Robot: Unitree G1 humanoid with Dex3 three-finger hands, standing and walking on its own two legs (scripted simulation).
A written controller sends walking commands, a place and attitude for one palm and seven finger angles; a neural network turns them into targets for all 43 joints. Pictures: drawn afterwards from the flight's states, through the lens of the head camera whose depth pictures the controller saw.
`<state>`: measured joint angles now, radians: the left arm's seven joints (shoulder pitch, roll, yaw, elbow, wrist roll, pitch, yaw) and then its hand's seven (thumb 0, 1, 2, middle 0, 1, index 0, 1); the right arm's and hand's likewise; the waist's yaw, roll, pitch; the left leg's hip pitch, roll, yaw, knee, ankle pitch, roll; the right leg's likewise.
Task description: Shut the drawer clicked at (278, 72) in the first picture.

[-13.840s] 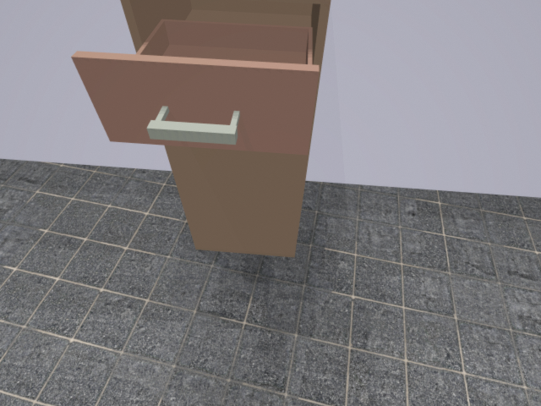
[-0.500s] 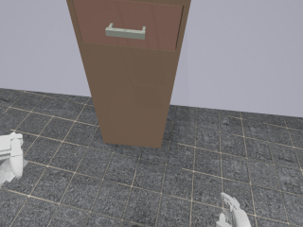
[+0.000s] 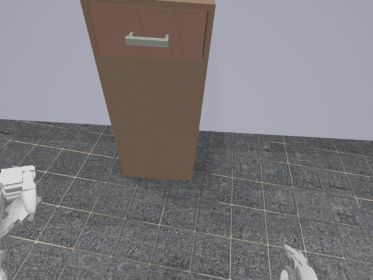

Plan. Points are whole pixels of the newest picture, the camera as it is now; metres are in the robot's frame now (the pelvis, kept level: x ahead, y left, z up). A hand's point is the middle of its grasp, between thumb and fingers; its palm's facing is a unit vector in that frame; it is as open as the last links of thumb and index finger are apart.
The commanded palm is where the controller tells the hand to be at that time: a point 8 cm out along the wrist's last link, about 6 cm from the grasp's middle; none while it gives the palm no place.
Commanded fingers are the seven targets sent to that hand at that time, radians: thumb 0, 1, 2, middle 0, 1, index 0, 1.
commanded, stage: stop stepping back and stand still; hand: left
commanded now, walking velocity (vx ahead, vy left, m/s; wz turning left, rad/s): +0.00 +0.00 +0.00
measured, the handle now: (148, 38) +0.82 +0.17 +0.15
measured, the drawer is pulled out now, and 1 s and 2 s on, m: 0.00 0.00 0.00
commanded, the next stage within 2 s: let the arm hang, fingers relaxed in 0.40 s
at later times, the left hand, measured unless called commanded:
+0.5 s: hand (21, 218) +0.17 +0.24 +0.17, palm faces +0.36 -0.82 -0.45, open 3.2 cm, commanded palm none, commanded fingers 0.00 0.90 0.90 -1.36 -1.56 -1.36 -1.56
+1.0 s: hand out of the picture -0.06 +0.19 -0.18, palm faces +0.05 -0.98 -0.19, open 4.5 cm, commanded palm none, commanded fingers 0.00 0.90 0.90 -0.36 -0.47 -0.36 -0.47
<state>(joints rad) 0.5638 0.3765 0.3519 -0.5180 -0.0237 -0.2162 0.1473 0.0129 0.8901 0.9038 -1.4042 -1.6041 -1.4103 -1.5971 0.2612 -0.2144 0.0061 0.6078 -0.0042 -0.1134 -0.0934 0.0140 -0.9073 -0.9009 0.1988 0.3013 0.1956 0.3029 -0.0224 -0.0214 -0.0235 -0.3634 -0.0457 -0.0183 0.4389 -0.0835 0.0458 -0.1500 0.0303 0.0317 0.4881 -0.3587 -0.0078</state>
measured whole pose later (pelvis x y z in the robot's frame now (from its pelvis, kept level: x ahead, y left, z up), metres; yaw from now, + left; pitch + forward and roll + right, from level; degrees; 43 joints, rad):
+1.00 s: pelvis -0.02 +0.00 +0.00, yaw +3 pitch -2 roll -1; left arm 0.30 0.23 -0.01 1.13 0.01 0.02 0.00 0.01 0.90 0.90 -0.72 -0.89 -0.72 -0.88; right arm 0.26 -0.27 -0.01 1.09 -0.02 0.02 -0.03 0.01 -0.91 -0.90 0.20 0.30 0.19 0.30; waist 0.01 -0.02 0.08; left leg -0.28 -0.04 -0.09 0.46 -0.15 0.02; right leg -0.11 0.06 0.00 0.43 -0.29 -0.04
